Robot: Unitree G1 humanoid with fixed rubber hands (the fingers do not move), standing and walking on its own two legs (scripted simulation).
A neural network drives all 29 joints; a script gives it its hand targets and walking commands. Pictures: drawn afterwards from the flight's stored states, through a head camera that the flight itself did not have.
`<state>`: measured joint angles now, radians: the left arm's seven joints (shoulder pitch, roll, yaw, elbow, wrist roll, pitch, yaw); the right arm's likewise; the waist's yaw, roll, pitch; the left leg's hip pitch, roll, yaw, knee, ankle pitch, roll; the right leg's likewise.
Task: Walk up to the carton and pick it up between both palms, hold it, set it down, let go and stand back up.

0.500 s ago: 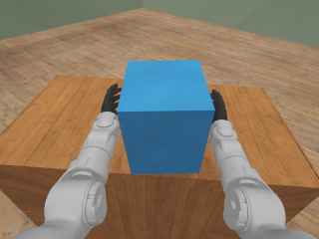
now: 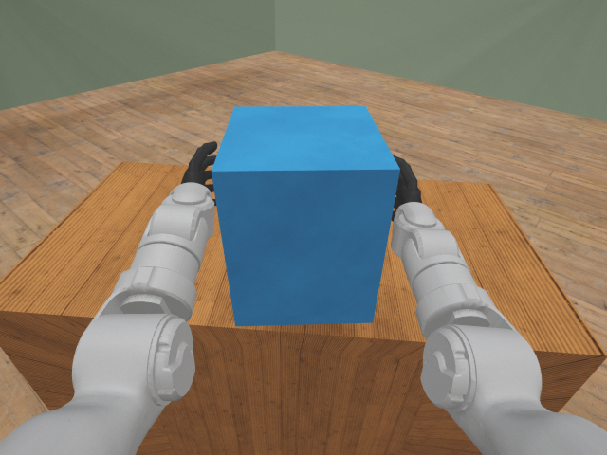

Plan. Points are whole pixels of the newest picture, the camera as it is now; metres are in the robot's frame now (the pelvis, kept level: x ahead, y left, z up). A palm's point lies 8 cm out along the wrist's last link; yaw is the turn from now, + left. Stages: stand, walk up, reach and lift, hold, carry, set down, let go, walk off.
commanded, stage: reach and lift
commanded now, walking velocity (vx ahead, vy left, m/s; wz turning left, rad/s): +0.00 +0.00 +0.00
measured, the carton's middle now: (302, 212) +0.42 +0.00 +0.17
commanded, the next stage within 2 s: hold in 1.34 s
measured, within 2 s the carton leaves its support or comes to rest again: neither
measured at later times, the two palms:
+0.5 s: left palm (185, 176) +0.39 +0.15 +0.24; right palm (404, 186) +0.40 -0.14 +0.23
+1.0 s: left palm (183, 168) +0.39 +0.15 +0.25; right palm (406, 176) +0.40 -0.14 +0.24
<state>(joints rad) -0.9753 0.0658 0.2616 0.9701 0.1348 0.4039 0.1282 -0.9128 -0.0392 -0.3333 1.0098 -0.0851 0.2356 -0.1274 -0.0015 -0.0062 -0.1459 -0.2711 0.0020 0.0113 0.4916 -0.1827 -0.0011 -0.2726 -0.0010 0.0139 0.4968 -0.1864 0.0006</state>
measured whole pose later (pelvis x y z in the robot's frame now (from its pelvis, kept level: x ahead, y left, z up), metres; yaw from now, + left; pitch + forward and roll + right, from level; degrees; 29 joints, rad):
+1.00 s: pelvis +0.00 +0.00 +0.00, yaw +0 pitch -2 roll +0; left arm -1.05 0.10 0.26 0.85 0.07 0.62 0.14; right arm -1.03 -0.10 -0.22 0.92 0.08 0.47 -0.18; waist 0.01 -0.01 -0.15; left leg -0.27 0.00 0.01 0.49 -0.18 0.00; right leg -0.27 0.00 0.01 0.50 -0.19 0.00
